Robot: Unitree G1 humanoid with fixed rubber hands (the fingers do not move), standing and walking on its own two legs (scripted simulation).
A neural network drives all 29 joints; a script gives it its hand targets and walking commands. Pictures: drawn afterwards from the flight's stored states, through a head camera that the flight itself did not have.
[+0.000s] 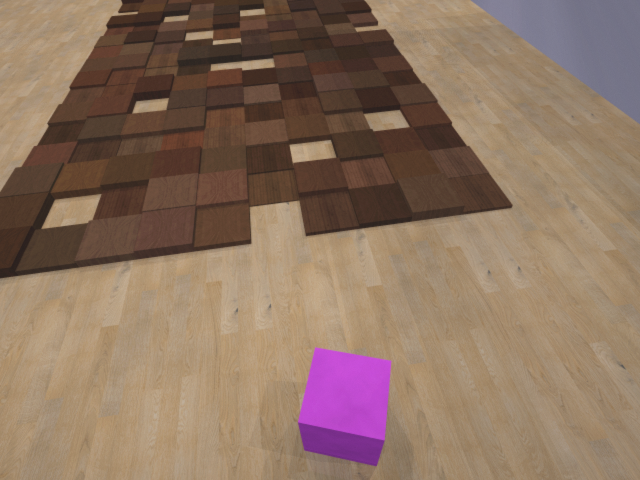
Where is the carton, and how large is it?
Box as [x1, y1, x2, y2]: [298, 347, 390, 465]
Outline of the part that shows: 315,347 298,420 304,449 376,465 384,440 390,361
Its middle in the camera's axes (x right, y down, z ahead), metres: +0.07 +0.48 +1.08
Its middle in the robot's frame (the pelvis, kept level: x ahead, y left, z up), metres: +0.44 -0.02 -0.65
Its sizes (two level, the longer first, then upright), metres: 0.210 0.200 0.250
